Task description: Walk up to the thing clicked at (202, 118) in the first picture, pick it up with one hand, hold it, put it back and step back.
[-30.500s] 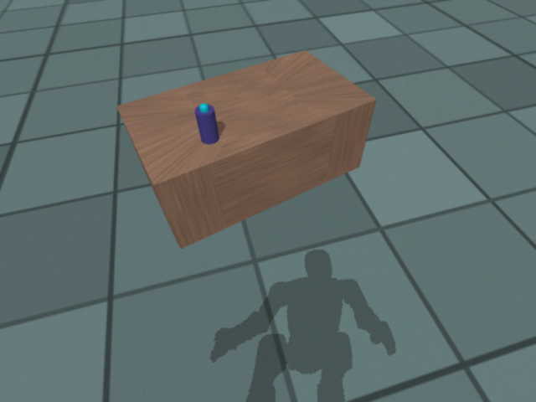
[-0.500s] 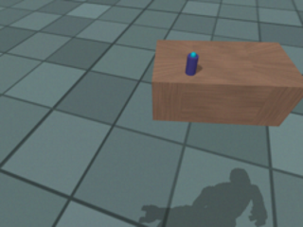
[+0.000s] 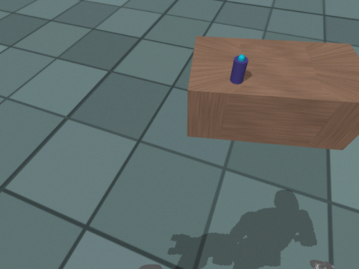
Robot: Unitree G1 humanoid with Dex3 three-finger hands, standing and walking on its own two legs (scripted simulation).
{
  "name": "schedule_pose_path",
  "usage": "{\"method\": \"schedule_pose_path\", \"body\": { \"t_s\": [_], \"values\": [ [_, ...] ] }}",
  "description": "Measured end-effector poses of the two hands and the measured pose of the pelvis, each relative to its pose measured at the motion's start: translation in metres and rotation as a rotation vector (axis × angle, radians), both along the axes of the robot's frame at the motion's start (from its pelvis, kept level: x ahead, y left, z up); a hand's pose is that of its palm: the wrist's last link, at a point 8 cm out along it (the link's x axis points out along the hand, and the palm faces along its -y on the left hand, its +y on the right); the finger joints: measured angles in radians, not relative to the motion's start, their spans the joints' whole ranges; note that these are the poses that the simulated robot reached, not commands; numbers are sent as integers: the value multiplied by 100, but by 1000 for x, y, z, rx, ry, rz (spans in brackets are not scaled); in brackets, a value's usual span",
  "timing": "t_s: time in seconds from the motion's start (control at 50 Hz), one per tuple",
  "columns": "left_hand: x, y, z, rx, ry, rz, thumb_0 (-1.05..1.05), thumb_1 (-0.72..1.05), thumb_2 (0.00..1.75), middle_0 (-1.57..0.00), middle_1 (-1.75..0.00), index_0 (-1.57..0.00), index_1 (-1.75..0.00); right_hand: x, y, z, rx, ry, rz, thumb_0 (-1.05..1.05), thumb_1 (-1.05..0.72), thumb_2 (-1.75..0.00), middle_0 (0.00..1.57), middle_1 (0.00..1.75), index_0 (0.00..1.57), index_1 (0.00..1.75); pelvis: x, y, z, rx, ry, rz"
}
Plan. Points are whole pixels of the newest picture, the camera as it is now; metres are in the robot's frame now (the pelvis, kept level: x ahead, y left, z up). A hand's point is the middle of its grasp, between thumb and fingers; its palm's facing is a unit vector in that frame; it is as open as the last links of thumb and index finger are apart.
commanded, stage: step back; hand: right
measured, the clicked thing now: (239, 68) +1.08 -0.27 -0.26
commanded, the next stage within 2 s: stand in 0.24 s
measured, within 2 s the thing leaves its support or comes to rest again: neither
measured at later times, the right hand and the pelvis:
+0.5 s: hand out of the picture +0.10 -0.24 -0.13, palm faces +0.01 +0.94 -0.34, open 7.4 cm; pelvis +0.01 +0.01 +0.02, yaw -2 degrees
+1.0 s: hand out of the picture +0.06 -0.25 -0.13, palm faces +0.01 +0.95 -0.32, open 7.4 cm; pelvis +0.00 +0.01 +0.02, yaw -2 degrees
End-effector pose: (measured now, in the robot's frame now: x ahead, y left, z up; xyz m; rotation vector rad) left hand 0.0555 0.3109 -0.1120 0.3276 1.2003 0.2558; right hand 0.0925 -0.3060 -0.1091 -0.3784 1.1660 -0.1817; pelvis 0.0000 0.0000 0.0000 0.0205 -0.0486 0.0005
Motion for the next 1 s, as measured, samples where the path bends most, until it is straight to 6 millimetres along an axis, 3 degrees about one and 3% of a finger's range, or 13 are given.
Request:
{"method": "schedule_pose_path", "body": {
  "t_s": [0.1, 0.28, 0.54, 0.78, 1.0],
  "values": [
    [18, 6, -1, -5, -2, -15, 0, 91, 90, -21, -30, -20, -30, 10, 18, 3, 27, -11, 1, 0, -90, -90, 20, 30, 20, 30, 4, 3, 3, -22, 14, -19],
    [30, 1, 5, -8, 14, -51, 0, 91, 90, -21, -30, -20, -30, 27, 21, 6, 56, -52, -26, 0, -90, -90, 21, 30, 20, 30, 9, 4, 8, -26, 19, -34],
    [50, -15, 13, -61, -29, -94, 0, 91, 90, -21, -30, -20, -30, -6, 16, 19, 47, -2, -77, 0, -90, -90, 20, 30, 20, 30, 6, 7, 22, -22, -2, -31],
    [28, -12, 13, -56, 30, -90, 0, 91, 90, -21, -30, -20, -30, -40, 13, 16, 48, 67, -111, 0, -90, -90, 20, 30, 20, 30, -1, 7, 25, -21, 7, -31],
    [12, -9, 14, -43, 70, -71, 0, 91, 90, -21, -30, -20, -30, -40, 16, 12, 61, 76, -102, 0, -90, -90, 20, 30, 20, 30, 1, 5, 25, -21, 11, -32]
  ]
}}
